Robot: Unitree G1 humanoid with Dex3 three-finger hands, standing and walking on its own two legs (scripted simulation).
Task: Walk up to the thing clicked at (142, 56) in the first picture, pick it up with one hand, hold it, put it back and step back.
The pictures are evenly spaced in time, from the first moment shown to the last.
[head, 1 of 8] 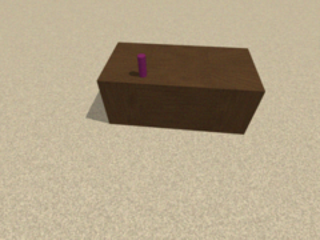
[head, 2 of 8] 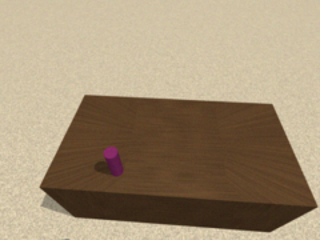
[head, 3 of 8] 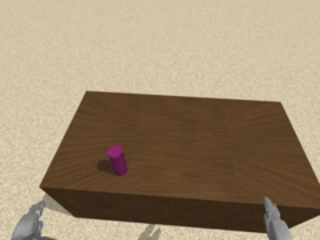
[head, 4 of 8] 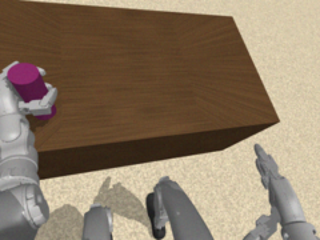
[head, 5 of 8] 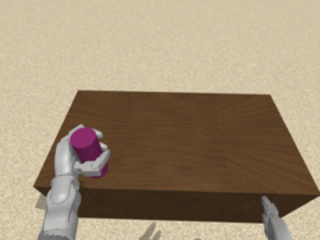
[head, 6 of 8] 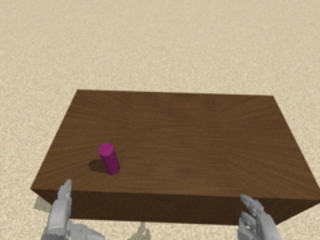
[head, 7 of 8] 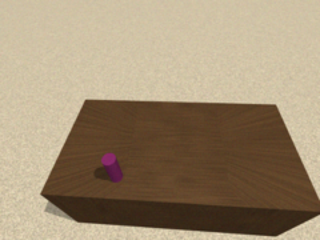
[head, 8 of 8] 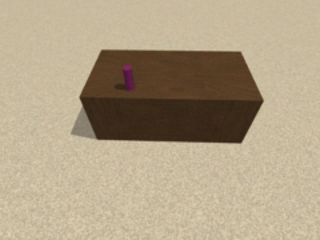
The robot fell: no
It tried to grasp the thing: yes
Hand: left
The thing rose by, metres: 0.27
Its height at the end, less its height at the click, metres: +0.00
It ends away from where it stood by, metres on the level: 0.00
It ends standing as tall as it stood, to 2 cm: yes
